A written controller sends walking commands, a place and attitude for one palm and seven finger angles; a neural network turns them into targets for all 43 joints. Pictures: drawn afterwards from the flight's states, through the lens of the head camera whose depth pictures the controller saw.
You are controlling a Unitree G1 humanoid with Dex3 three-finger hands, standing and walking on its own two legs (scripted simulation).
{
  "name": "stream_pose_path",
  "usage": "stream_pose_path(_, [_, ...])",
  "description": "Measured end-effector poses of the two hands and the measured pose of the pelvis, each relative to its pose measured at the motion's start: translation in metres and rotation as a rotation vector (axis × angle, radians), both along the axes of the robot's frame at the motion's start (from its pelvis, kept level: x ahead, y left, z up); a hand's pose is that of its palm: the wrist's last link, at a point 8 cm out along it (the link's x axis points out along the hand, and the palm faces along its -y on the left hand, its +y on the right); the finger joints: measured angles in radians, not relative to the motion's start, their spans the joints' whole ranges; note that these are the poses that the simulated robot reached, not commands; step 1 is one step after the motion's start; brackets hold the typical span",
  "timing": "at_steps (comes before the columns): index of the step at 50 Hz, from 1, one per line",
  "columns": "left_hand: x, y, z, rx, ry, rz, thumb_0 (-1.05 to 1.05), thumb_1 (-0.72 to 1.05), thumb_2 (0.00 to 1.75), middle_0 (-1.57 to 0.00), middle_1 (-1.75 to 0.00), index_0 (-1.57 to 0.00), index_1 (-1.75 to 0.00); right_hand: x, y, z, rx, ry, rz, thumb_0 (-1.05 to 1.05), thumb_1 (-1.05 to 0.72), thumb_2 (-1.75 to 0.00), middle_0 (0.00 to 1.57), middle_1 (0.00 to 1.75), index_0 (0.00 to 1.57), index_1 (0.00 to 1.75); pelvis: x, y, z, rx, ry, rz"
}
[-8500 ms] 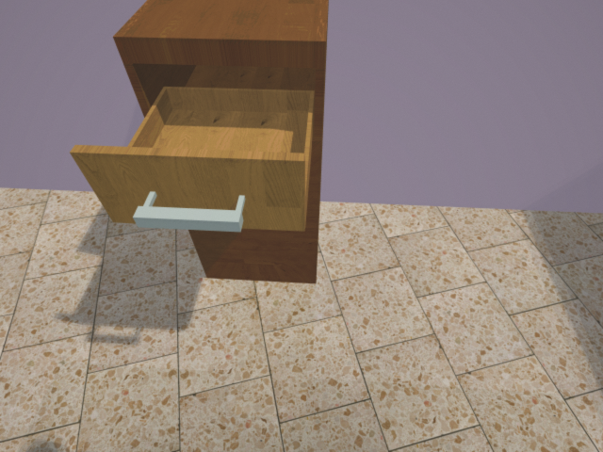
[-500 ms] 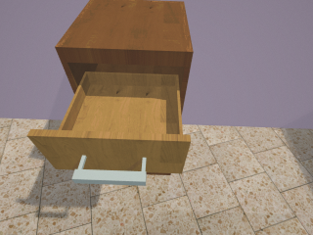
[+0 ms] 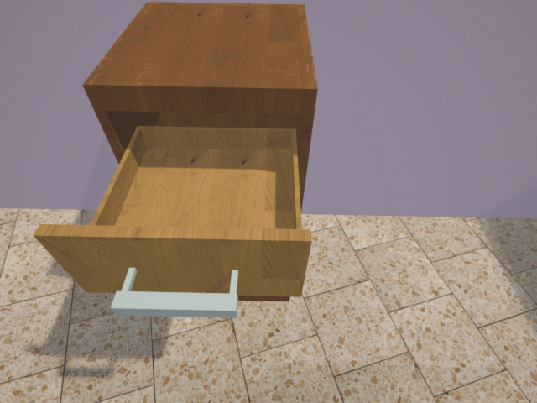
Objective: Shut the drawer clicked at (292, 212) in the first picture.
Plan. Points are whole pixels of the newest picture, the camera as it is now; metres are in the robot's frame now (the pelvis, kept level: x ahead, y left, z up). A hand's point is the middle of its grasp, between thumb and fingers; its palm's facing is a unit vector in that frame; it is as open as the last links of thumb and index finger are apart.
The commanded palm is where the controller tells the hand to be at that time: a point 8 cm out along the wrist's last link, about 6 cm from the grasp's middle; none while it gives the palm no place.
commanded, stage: look again from close up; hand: left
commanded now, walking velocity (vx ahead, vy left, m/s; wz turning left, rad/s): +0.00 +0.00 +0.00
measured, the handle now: (180, 289) +0.28 +0.16 +0.01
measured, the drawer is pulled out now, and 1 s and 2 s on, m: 0.30 0.30 0.30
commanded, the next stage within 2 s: raise the hand and make a fist in 0.04 s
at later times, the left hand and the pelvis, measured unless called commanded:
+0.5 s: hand out of the picture +0.12 +0.13 -0.03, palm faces +0.09 -1.00 -0.02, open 6.5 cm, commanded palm +0.08 +0.20 -0.03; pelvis -0.03 -0.04 -0.06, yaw +2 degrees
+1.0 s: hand out of the picture +0.12 +0.15 +0.02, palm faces +0.06 -1.00 -0.05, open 3.7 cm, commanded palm +0.07 +0.19 +0.03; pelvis -0.02 -0.04 -0.06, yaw +3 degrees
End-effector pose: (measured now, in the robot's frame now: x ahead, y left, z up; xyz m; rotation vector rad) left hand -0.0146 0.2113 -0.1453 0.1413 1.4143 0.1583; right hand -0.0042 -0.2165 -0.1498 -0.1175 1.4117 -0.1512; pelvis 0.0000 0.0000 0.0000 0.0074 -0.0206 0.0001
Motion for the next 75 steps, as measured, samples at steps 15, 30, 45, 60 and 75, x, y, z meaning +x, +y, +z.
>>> stream_pose_path(15, [0.118, 0.014, 0.105, 0.136, -0.809, 0.074, 0.03, 0.96, 0.90, -0.23, -0.34, -0.24, -0.34, 0.063, -0.038, 0.021, -0.082, -0.460, 0.072, 0.01, -0.92, -0.90, 0.20, 0.30, 0.20, 0.29, -0.007, -0.014, -0.011, 0.001, 0.031, 0.058])
stream_pose_path(30, [0.086, -0.025, 0.128, 0.002, -1.424, -0.085, 0.01, 0.90, 0.90, -0.49, -0.61, -0.46, -0.61, 0.220, -0.049, 0.056, -0.086, -1.033, 0.293, 0.01, -0.90, -0.90, 0.20, 0.30, 0.19, 0.29, -0.037, -0.047, -0.081, -0.027, 0.185, 0.072])
stream_pose_path(45, [0.121, -0.013, 0.160, -0.060, -1.310, -0.134, 0.01, 0.90, 0.90, -0.78, -0.93, -0.79, -0.94, 0.150, -0.035, 0.016, -0.006, -0.784, 0.140, 0.01, -0.90, -0.90, 0.21, 0.30, 0.20, 0.30, -0.025, -0.046, -0.059, -0.024, 0.169, 0.067])
stream_pose_path(60, [0.104, -0.023, 0.192, -0.070, -1.395, -0.133, 0.01, 0.90, 0.90, -1.08, -1.26, -1.09, -1.27, 0.176, -0.030, 0.051, -0.065, -0.925, 0.171, 0.01, -0.90, -0.90, 0.20, 0.30, 0.19, 0.29, -0.021, -0.021, -0.056, -0.036, 0.142, 0.061])
stream_pose_path(75, [0.098, -0.037, 0.233, -0.048, -1.430, -0.149, 0.01, 0.90, 0.90, -1.35, -1.54, -1.36, -1.55, 0.205, 0.027, 0.073, 0.099, -1.033, 0.258, 0.01, -0.90, -0.90, 0.20, 0.30, 0.20, 0.30, -0.015, -0.016, -0.048, -0.038, 0.090, 0.065])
